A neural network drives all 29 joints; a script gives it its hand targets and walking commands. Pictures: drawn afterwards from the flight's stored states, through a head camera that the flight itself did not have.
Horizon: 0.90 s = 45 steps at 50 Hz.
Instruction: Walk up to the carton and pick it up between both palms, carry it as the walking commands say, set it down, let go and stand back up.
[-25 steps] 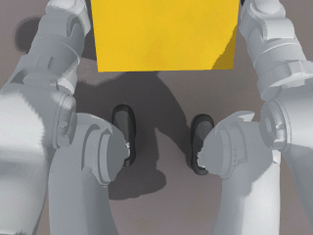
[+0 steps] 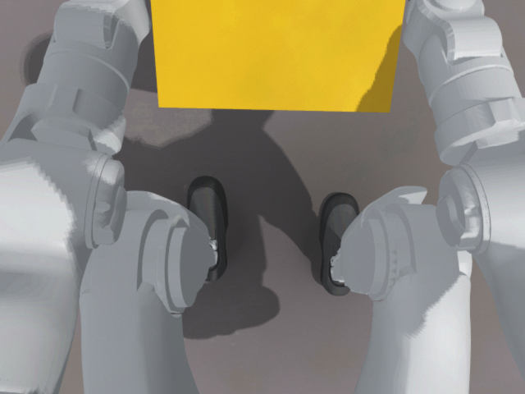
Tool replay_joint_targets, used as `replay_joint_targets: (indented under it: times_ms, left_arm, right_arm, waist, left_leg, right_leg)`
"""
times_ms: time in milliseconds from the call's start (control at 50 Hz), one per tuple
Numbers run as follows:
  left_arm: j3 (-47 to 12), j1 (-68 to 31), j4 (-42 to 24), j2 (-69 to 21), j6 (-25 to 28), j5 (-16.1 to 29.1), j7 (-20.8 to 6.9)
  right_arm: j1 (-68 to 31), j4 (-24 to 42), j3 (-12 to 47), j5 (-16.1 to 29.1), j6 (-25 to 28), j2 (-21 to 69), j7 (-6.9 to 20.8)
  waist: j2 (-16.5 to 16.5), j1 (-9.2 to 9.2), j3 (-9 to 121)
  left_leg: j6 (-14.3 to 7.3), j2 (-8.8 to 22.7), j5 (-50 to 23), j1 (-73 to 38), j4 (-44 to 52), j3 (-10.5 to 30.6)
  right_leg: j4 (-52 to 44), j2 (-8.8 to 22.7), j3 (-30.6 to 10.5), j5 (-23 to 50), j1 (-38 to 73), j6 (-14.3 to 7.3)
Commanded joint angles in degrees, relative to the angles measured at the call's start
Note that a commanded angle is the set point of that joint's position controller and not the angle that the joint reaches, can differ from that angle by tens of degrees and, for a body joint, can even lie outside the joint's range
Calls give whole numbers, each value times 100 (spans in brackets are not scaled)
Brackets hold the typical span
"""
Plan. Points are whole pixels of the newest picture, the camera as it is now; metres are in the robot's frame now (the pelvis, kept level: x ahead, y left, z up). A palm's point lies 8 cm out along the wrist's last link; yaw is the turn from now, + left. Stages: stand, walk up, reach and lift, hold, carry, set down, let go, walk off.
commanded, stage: reach and lift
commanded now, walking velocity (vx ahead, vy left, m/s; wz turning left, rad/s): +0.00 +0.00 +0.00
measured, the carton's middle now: (271, 6) +0.54 +0.02 -0.23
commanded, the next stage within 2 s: none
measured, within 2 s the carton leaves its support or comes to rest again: neither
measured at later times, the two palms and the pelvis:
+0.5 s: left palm out of the picture +0.56 +0.18 -0.11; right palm out of the picture +0.56 -0.14 -0.12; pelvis -0.01 -0.01 +0.00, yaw +1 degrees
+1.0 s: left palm out of the picture +0.54 +0.18 -0.06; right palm out of the picture +0.54 -0.14 -0.08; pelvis -0.02 -0.02 +0.02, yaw +3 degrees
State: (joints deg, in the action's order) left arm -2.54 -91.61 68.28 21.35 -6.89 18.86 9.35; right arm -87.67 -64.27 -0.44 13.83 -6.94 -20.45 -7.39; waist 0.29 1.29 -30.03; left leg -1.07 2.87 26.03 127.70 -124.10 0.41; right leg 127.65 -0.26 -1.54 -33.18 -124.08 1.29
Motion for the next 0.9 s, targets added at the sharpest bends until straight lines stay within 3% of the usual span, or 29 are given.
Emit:
replay_joint_targets:
  times_ms: [0, 20, 60, 100, 140, 160, 180, 220, 240, 260, 280, 300, 320, 400, 440, 460, 480, 500, 520, 600, 620, 660, 700, 720, 760, 780, 840, 860, 880]
  left_arm:
    - [-1010, -3017, -2875, -5896, 102, 218, -1455]
    - [-1113, -2840, -2931, -6102, 22, 275, -1465]
    - [-1055, -2742, -2771, -6220, -115, 126, -1520]
    - [-974, -2892, -2905, -6297, -223, -13, -1555]
    - [-1001, -3011, -2993, -6452, -337, -100, -1615]
    - [-1105, -3083, -3059, -6514, -410, 49, -1632]
    - [-1018, -2989, -2951, -6506, -473, -15, -1654]
    - [-1064, -3357, -3319, -6756, -579, 102, -1717]
    - [-902, -3232, -3013, -6921, -660, -57, -1741]
    - [-990, -3457, -3509, -6936, -702, 78, -1736]
    - [-743, -3413, -3274, -6765, -722, -104, -1743]
    - [-925, -3785, -3736, -6804, -711, 28, -1780]
    - [-763, -3397, -3162, -6824, -784, -188, -1836]
    - [-770, -3434, -3284, -7177, -970, -131, -1971]
    - [-851, -3253, -3236, -7331, -1079, -84, -2011]
    - [-832, -3503, -3417, -7232, -1092, -161, -2021]
    - [-814, -3462, -3423, -7285, -1107, -147, -2062]
    - [-856, -3292, -3428, -7534, -1174, -45, -2070]
    - [-592, -3281, -3215, -7194, -1186, -269, -2133]
    - [-983, -3343, -4021, -7552, -1342, -50, -2077]
    - [-921, -3241, -4187, -7619, -1387, -4, -2071]
    - [-814, -2952, -4047, -7600, -1482, -110, -2088]
    - [-806, -2851, -3865, -7669, -1595, -126, -2100]
    - [-558, -2589, -3421, -7707, -1667, -368, -2126]
    - [-108, -2084, -2708, -7655, -1655, -764, -2174]
    - [-132, -2181, -2613, -7647, -1692, -811, -2221]
    - [-190, -2307, -2748, -7724, -1785, -828, -2310]
    - [-511, -2313, -3132, -7856, -1808, -745, -2312]
    - [-799, -2957, -3537, -7728, -1800, -522, -2289]
  right_arm:
    - [-3539, 2845, 1523, 593, 52, 5943, 1444]
    - [-3527, 3058, 1521, 569, -6, 5833, 1464]
    - [-3577, 2830, 1526, 558, -101, 5990, 1540]
    - [-3554, 2918, 1528, 515, -233, 6130, 1574]
    - [-3703, 2952, 1421, 521, -326, 6083, 1644]
    - [-4018, 3478, 1500, 494, -323, 6054, 1605]
    - [-4319, 3699, 1575, 588, -346, 6071, 1596]
    - [-4341, 3787, 1492, 531, -436, 6194, 1614]
    - [-4460, 3620, 1412, 507, -474, 6238, 1648]
    - [-4577, 4053, 1390, 497, -543, 6175, 1662]
    - [-4574, 3681, 1300, 501, -604, 6240, 1688]
    - [-4378, 3748, 1326, 463, -666, 6491, 1705]
    - [-4433, 3422, 1235, 343, -682, 6508, 1706]
    - [-4628, 3973, 1176, 250, -760, 6507, 1721]
    - [-4667, 4050, 1172, 279, -812, 6488, 1718]
    - [-4474, 3782, 1001, 279, -862, 6592, 1753]
    - [-4447, 3770, 1078, 177, -912, 6643, 1770]
    - [-4434, 4131, 1158, 225, -939, 6606, 1746]
    - [-4496, 3796, 1162, 137, -997, 6743, 1753]
    - [-4474, 4804, 1388, 353, -1130, 6969, 1739]
    - [-4330, 4876, 1283, 299, -1207, 6978, 1708]
    - [-4431, 4963, 1329, 347, -1260, 6865, 1714]
    - [-4401, 5163, 1101, 166, -1336, 6715, 1745]
    - [-4339, 4775, 976, 94, -1387, 6778, 1778]
    - [-3917, 3992, 971, -134, -1468, 7154, 1858]
    - [-3831, 3879, 760, -291, -1497, 6897, 1921]
    - [-4048, 3965, 887, -364, -1553, 6796, 1976]
    - [-4186, 4584, 1086, -200, -1508, 6737, 1987]
    - [-4117, 4420, 1165, -178, -1583, 6728, 1989]
  waist:
    - [349, 138, 11956]
    - [347, -61, 12334]
    - [247, 151, 11972]
    - [350, 102, 12161]
    - [2, 33, 12037]
    - [197, -120, 12615]
    - [268, 53, 12751]
    - [230, -158, 12975]
    - [169, -41, 12703]
    - [244, -182, 13307]
    - [187, 48, 12792]
    - [257, -75, 13251]
    - [220, 86, 12494]
    - [383, -250, 13103]
    - [132, -157, 13333]
    - [-44, -250, 13176]
    - [148, -194, 13216]
    - [194, -342, 13776]
    - [292, -19, 13320]
    - [187, -118, 15063]
    - [286, -255, 15412]
    - [284, -65, 15236]
    - [195, -403, 14983]
    - [58, -228, 14497]
    - [362, 106, 13382]
    - [358, -162, 13083]
    - [237, -219, 13215]
    - [79, -258, 14037]
    - [156, -473, 14419]
  left_leg:
    - [101, -931, -2660, -6004, 509, -450]
    - [86, -908, -2678, -6451, 528, -381]
    - [96, -914, -2383, -6065, 663, -467]
    - [109, -893, -2187, -6058, 689, -515]
    - [127, -902, -1831, -5978, 770, -602]
    - [111, -932, -1876, -6206, 787, -485]
    - [68, -937, -1851, -6175, 781, -541]
    - [92, -952, -1735, -6181, 843, -530]
    - [97, -940, -1463, -5994, 938, -558]
    - [78, -971, -1563, -6381, 946, -489]
    - [53, -931, -1337, -6041, 980, -554]
    - [67, -962, -1471, -6284, 966, -563]
    - [59, -945, -1196, -5666, 993, -579]
    - [40, -967, -1255, -5864, 1070, -522]
    - [85, -977, -1420, -6085, 1043, -510]
    - [129, -965, -1361, -6038, 1066, -560]
    - [129, -986, -1409, -5997, 1077, -603]
    - [135, -992, -1454, -6176, 1041, -617]
    - [94, -981, -1226, -5698, 1099, -639]
    - [121, -1101, -1927, -6573, 1120, -659]
    - [97, -1113, -1939, -6721, 1177, -642]
    - [112, -1112, -1837, -6466, 1182, -704]
    - [118, -1145, -1762, -6567, 1234, -620]
    - [109, -1130, -1418, -6389, 1416, -666]
    - [43, -1091, -931, -5548, 1580, -701]
    - [67, -1059, -435, -5365, 1633, -708]
    - [34, -1103, -253, -5570, 1787, -632]
    - [101, -1078, -627, -6103, 1758, -596]
    - [157, -1125, -766, -6358, 1659, -570]
  right_leg:
    - [-1116, -759, 731, 2394, 3773, -2]
    - [-1099, -728, 823, 2335, 3879, -14]
    - [-1184, -760, 794, 2117, 3687, -77]
    - [-1230, -769, 858, 1947, 3844, -31]
    - [-1316, -781, 830, 1630, 3663, -82]
    - [-1289, -739, 921, 1781, 4013, -108]
    - [-1345, -759, 862, 1707, 4134, -71]
    - [-1369, -721, 906, 1681, 4244, -121]
    - [-1410, -711, 941, 1387, 3961, -135]
    - [-1381, -715, 983, 1476, 4200, -136]
    - [-1436, -673, 899, 1230, 4038, -104]
    - [-1494, -701, 880, 1468, 4191, -120]
    - [-1519, -672, 836, 1207, 3908, -139]
    - [-1593, -692, 968, 1358, 4352, -136]
    - [-1475, -706, 950, 1446, 4211, -184]
    - [-1503, -714, 965, 1426, 4054, -155]
    - [-1555, -699, 965, 1406, 4177, -144]
    - [-1596, -719, 970, 1497, 4554, -163]
    - [-1630, -725, 891, 1343, 4437, -158]
    - [-1635, -808, 910, 2101, 5171, -146]
    - [-1681, -818, 935, 2128, 5398, -136]
    - [-1731, -779, 874, 2077, 5456, -122]
    - [-1794, -800, 944, 1953, 5054, -157]
    - [-1881, -794, 991, 1541, 4793, -141]
    - [-2187, -745, 854, 1090, 4585, -121]
    - [-2304, -709, 928, 657, 4321, -161]
    - [-2444, -692, 857, 453, 4310, -189]
    - [-2373, -727, 925, 842, 4619, -191]
    - [-2395, -707, 902, 976, 4682, -168]
